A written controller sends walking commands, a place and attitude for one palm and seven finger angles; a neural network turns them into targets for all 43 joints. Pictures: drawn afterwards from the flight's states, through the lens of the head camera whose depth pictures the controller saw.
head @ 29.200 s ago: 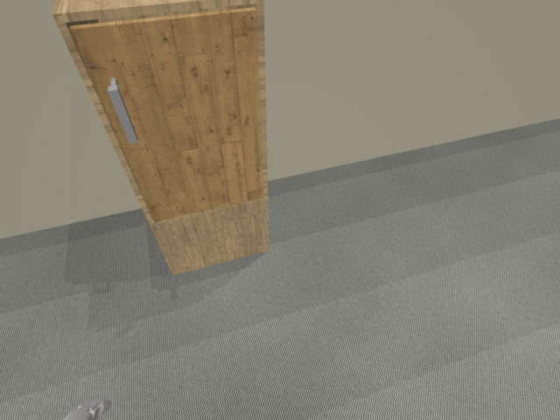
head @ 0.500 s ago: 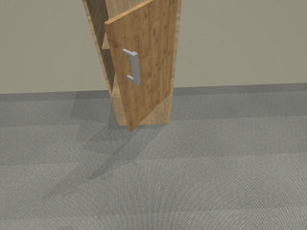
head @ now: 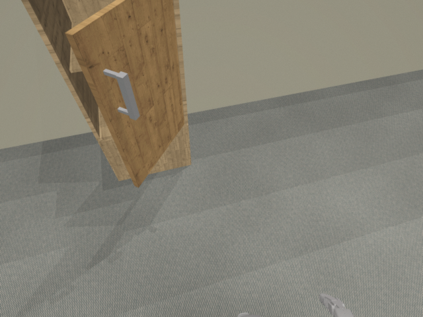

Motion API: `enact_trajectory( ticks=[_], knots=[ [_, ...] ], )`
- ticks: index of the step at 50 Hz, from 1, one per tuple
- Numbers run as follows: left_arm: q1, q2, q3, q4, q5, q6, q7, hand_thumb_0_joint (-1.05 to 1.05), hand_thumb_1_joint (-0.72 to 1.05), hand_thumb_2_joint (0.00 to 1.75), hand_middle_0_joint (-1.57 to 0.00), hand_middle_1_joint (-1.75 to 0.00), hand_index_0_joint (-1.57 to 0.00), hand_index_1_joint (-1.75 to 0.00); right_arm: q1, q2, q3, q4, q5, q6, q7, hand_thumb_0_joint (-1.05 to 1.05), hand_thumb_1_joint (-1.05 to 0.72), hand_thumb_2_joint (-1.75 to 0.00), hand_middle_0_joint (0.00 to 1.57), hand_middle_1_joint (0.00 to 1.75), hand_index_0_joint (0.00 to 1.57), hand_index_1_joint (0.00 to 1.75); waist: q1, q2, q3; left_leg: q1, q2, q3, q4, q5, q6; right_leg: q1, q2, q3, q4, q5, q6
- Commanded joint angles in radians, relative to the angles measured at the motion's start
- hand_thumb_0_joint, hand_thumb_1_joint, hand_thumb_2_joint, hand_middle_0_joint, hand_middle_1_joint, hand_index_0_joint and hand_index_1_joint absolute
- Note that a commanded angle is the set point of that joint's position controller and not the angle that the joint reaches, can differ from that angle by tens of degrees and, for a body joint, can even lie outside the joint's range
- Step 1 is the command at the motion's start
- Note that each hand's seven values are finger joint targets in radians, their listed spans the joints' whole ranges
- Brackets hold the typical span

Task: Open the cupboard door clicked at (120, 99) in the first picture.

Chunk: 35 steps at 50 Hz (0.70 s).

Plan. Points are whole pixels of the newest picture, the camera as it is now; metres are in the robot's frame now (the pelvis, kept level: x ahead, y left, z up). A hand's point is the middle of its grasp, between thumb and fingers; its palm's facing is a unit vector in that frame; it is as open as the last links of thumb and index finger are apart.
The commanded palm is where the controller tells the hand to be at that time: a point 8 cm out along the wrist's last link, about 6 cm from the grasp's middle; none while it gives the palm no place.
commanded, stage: walk to a spot facing it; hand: left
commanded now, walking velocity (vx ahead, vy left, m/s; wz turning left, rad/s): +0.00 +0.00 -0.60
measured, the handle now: (122, 95) +0.58 +0.27 +0.04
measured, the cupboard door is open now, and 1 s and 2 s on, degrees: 49 49 49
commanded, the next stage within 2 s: none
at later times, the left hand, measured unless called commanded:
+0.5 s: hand (140, 301) +0.16 +0.17 -0.17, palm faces -0.30 -0.93 -0.21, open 7.4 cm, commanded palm none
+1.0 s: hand (175, 272) +0.23 +0.10 -0.17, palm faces -0.57 -0.80 -0.18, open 7.4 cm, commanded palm none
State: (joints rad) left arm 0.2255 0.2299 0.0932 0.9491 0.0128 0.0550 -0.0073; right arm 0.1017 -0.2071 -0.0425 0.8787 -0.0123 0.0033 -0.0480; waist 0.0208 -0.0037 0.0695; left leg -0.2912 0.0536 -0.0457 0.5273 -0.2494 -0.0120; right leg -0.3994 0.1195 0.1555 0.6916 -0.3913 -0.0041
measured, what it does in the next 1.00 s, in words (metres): steps on the spot, turning right: right foot, then left foot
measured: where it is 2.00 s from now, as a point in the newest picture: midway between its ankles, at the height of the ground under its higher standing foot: (299, 288)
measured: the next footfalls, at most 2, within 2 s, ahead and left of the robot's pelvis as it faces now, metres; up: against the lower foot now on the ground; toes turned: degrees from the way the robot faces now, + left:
right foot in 0.20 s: +0.06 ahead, -0.15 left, +0.00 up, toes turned -8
left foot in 0.42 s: +0.10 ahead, +0.11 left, +0.00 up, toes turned -12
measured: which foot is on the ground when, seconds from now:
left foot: down 0.00-0.20, up 0.22-0.40, down 0.42-0.66, up 0.68-0.92, down 0.94-1.00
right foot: up 0.00-0.18, down 0.20-0.42, up 0.44-0.66, down 0.68-0.94, up 0.96-1.00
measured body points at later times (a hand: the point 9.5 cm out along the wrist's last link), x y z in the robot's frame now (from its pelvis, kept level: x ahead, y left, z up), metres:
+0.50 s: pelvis +0.01 +0.00 +0.00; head +0.06 +0.00 +0.44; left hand +0.18 +0.22 -0.15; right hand -0.02 -0.28 -0.13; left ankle +0.06 +0.12 -0.73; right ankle -0.01 -0.13 -0.69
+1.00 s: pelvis +0.07 -0.04 +0.00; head +0.11 -0.04 +0.45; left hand +0.26 +0.15 -0.16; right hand -0.02 -0.29 -0.12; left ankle +0.15 +0.05 -0.73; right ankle -0.03 -0.13 -0.69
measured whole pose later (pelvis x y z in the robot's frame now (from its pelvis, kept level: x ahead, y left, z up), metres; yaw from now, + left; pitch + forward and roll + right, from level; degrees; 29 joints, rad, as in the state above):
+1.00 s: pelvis +0.07 -0.04 +0.00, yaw -37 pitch +1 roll -1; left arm 0.26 0.23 0.09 0.97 0.02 0.03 -0.05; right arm 0.24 -0.22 -0.04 0.87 -0.04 -0.06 -0.01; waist -0.01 -0.02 0.04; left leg -0.33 0.08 0.11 0.60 -0.29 0.00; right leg -0.41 0.02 0.06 0.91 -0.47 -0.03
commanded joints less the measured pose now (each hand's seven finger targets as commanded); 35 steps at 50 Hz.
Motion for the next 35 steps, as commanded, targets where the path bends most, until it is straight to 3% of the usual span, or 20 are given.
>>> enact_trajectory(
  ticks=[1, 3, 7, 8, 9, 10, 12, 15, 18, 19, 20, 21, 22, 25, 28, 31, 32, 33, 34, 35],
  knots=[
    [-0.067, 0.11, 0.03, -0.126, 0.017, -0.024, -0.016, 0.0, 0.9, 0.9, -0.2, -0.3, -0.2, -0.3, 0.11, -0.227, -0.05, -0.042, -0.031, -0.014, -0.01, 0.0, -0.9, -0.9, 0.2, 0.3, 0.2, 0.3, -0.026, 0.222, -0.073, 0.109, 0.351, -0.246, -0.21, 0.319, 0.203, -0.208, -0.109, -0.098, 0.44, -0.14, 0.055],
    [-0.068, 0.088, 0.017, -0.131, 0.007, -0.022, -0.029, 0.0, 0.9, 0.9, -0.2, -0.3, -0.2, -0.3, 0.063, -0.195, -0.044, -0.056, -0.033, -0.011, -0.009, 0.0, -0.9, -0.9, 0.2, 0.3, 0.2, 0.3, -0.007, 0.268, -0.072, 0.123, 0.25, -0.026, -0.127, 0.495, 0.137, -0.145, -0.13, -0.16, 0.316, -0.117, 0.051],
    [-0.007, 0.095, 0.013, -0.116, 0.004, -0.033, -0.038, 0.0, 0.9, 0.9, -0.2, -0.3, -0.2, -0.3, 0.103, -0.235, -0.06, -0.053, -0.02, 0.002, 0.0, 0.0, -0.9, -0.9, 0.2, 0.3, 0.2, 0.3, -0.001, 0.183, -0.133, 0.073, 0.204, 0.073, 0.046, 0.425, 0.054, 0.162, -0.07, -0.268, -0.084, 0.12, 0.018],
    [0.046, 0.137, 0.024, -0.1, 0.005, -0.037, -0.034, 0.0, 0.9, 0.9, -0.2, -0.3, -0.2, -0.3, 0.088, -0.225, -0.059, -0.064, -0.012, 0.005, 0.004, 0.0, -0.9, -0.9, 0.2, 0.3, 0.2, 0.3, 0.03, 0.105, -0.131, -0.04, 0.167, 0.102, 0.141, 0.264, 0.015, 0.294, -0.108, -0.211, -0.189, 0.263, -0.004],
    [0.09, 0.255, 0.046, -0.097, 0.018, -0.043, -0.018, 0.0, 0.9, 0.9, -0.2, -0.3, -0.2, -0.3, 0.09, -0.151, -0.047, -0.098, 0.001, 0.008, 0.013, 0.0, -0.9, -0.9, 0.2, 0.3, 0.2, 0.3, 0.047, -0.22, -0.142, -0.256, 0.031, 0.203, 0.382, -0.124, -0.052, 0.422, -0.366, 0.194, -0.321, 0.46, -0.109],
    [0.143, 0.317, 0.053, -0.089, 0.008, -0.04, -0.002, 0.0, 0.9, 0.9, -0.2, -0.3, -0.2, -0.3, 0.031, -0.139, -0.035, -0.132, 0.005, 0.016, 0.013, 0.0, -0.9, -0.9, 0.2, 0.3, 0.2, 0.3, 0.098, -0.284, -0.141, -0.297, -0.002, 0.103, 0.577, -0.438, -0.053, 0.355, -0.529, 0.379, -0.375, 0.586, -0.228],
    [0.015, 0.273, 0.046, -0.119, 0.018, -0.023, 0.01, 0.0, 0.9, 0.9, -0.2, -0.3, -0.2, -0.3, 0.036, -0.148, -0.041, -0.106, 0.005, 0.019, 0.015, 0.0, -0.9, -0.9, 0.2, 0.3, 0.2, 0.3, 0.035, -0.264, -0.103, -0.293, 0.032, 0.031, 0.637, -0.347, -0.036, 0.206, -0.409, 0.325, -0.36, 0.207, -0.235],
    [-0.08, 0.229, 0.031, -0.14, 0.024, -0.023, 0.019, 0.0, 0.9, 0.9, -0.2, -0.3, -0.2, -0.3, 0.089, -0.115, -0.029, -0.073, 0.006, 0.013, 0.023, 0.0, -0.9, -0.9, 0.2, 0.3, 0.2, 0.3, -0.02, -0.189, -0.131, -0.126, 0.022, 0.051, 0.406, -0.283, -0.038, 0.108, -0.341, 0.212, -0.3, 0.338, -0.192],
    [-0.11, 0.221, 0.025, -0.139, 0.012, -0.016, 0.011, 0.0, 0.9, 0.9, -0.2, -0.3, -0.2, -0.3, 0.212, -0.103, -0.024, -0.018, 0.007, 0.009, 0.019, 0.0, -0.9, -0.9, 0.2, 0.3, 0.2, 0.3, -0.071, -0.124, -0.132, 0.083, -0.028, 0.102, 0.082, -0.09, -0.035, -0.003, -0.272, 0.189, -0.258, 0.23, -0.126],
    [-0.124, 0.192, 0.016, -0.148, 0.004, -0.009, 0.006, 0.0, 0.9, 0.9, -0.2, -0.3, -0.2, -0.3, 0.255, -0.14, -0.03, -0.009, 0.002, 0.002, 0.013, 0.0, -0.9, -0.9, 0.2, 0.3, 0.2, 0.3, -0.091, -0.042, -0.119, 0.18, 0.018, 0.043, -0.076, -0.091, -0.014, -0.108, -0.211, 0.138, -0.205, 0.095, -0.075],
    [-0.105, 0.123, 0.0, -0.165, -0.005, -0.005, -0.004, 0.0, 0.9, 0.9, -0.2, -0.3, -0.2, -0.3, 0.259, -0.238, -0.048, -0.018, -0.014, -0.007, 0.009, 0.0, -0.9, -0.9, 0.2, 0.3, 0.2, 0.3, -0.086, 0.231, -0.094, 0.218, 0.255, -0.261, -0.263, -0.233, 0.062, -0.256, -0.074, 0.006, 0.017, -0.097, -0.01],
    [-0.126, 0.123, 0.001, -0.189, -0.005, -0.008, -0.013, 0.0, 0.9, 0.9, -0.2, -0.3, -0.2, -0.3, 0.26, -0.307, -0.056, -0.039, -0.026, -0.014, -0.004, 0.0, -0.9, -0.9, 0.2, 0.3, 0.2, 0.3, -0.086, 0.297, -0.077, 0.113, 0.454, -0.437, -0.36, -0.238, 0.171, -0.25, -0.066, -0.117, 0.262, -0.201, 0.03],
    [-0.137, 0.142, 0.013, -0.188, 0.007, -0.019, -0.025, 0.0, 0.9, 0.9, -0.2, -0.3, -0.2, -0.3, 0.228, -0.305, -0.054, -0.053, -0.029, -0.023, 0.003, 0.0, -0.9, -0.9, 0.2, 0.3, 0.2, 0.3, -0.07, 0.154, -0.075, 0.034, 0.462, -0.428, -0.335, -0.164, 0.224, -0.204, -0.122, -0.085, 0.386, -0.158, 0.025],
    [-0.114, 0.099, 0.008, -0.144, 0.008, -0.012, -0.039, 0.0, 0.9, 0.9, -0.2, -0.3, -0.2, -0.3, 0.129, -0.226, -0.031, -0.056, -0.028, -0.024, 0.001, 0.0, -0.9, -0.9, 0.2, 0.3, 0.2, 0.3, -0.013, 0.237, -0.053, 0.052, 0.285, -0.058, -0.211, 0.205, 0.133, -0.172, -0.147, -0.161, 0.379, -0.077, 0.046],
    [-0.127, 0.068, -0.01, -0.143, 0.002, -0.021, -0.042, 0.0, 0.9, 0.9, -0.2, -0.3, -0.2, -0.3, 0.215, -0.235, -0.039, -0.024, -0.03, -0.019, 0.003, 0.0, -0.9, -0.9, 0.2, 0.3, 0.2, 0.3, -0.053, 0.238, -0.142, 0.171, 0.26, 0.071, -0.096, 0.466, 0.104, -0.033, -0.11, -0.248, 0.112, -0.08, 0.032],
    [-0.047, 0.092, -0.004, -0.112, 0.002, -0.033, -0.039, 0.0, 0.9, 0.9, -0.2, -0.3, -0.2, -0.3, 0.218, -0.239, -0.046, -0.021, -0.019, -0.006, 0.015, 0.0, -0.9, -0.9, 0.2, 0.3, 0.2, 0.3, -0.02, 0.179, -0.151, 0.07, 0.242, 0.14, 0.005, 0.176, 0.038, 0.214, -0.09, -0.281, -0.192, 0.091, -0.001],
    [0.023, 0.159, 0.013, -0.093, 0.01, -0.037, -0.032, 0.0, 0.9, 0.9, -0.2, -0.3, -0.2, -0.3, 0.195, -0.199, -0.041, -0.04, -0.01, -0.003, 0.023, 0.0, -0.9, -0.9, 0.2, 0.3, 0.2, 0.3, 0.021, 0.018, -0.14, -0.132, 0.18, 0.193, 0.144, -0.068, -0.008, 0.395, -0.201, -0.109, -0.313, 0.05, -0.052],
    [0.09, 0.28, 0.041, -0.072, 0.018, -0.042, -0.015, 0.0, 0.9, 0.9, -0.2, -0.3, -0.2, -0.3, 0.118, -0.113, -0.022, -0.092, 0.0, -0.003, 0.032, 0.0, -0.9, -0.9, 0.2, 0.3, 0.2, 0.3, 0.072, -0.338, -0.094, -0.414, 0.025, 0.263, 0.399, -0.435, -0.065, 0.475, -0.47, 0.331, -0.454, 0.017, -0.179],
    [0.145, 0.31, 0.047, -0.071, 0.0, -0.04, -0.007, 0.0, 0.9, 0.9, -0.2, -0.3, -0.2, -0.3, 0.027, -0.15, -0.024, -0.128, -0.006, 0.0, 0.032, 0.0, -0.9, -0.9, 0.2, 0.3, 0.2, 0.3, 0.131, -0.252, -0.053, -0.455, 0.041, 0.091, 0.532, -0.409, -0.045, 0.387, -0.521, 0.403, -0.491, -0.053, -0.252],
    [0.102, 0.279, 0.047, -0.072, 0.006, -0.044, 0.002, 0.0, 0.9, 0.9, -0.2, -0.3, -0.2, -0.3, 0.024, -0.152, -0.034, -0.127, -0.001, -0.004, 0.04, 0.0, -0.9, -0.9, 0.2, 0.3, 0.2, 0.3, 0.079, -0.184, -0.058, -0.463, 0.053, 0.067, 0.592, -0.331, -0.042, 0.368, -0.475, 0.406, -0.482, -0.207, -0.265]
  ],
)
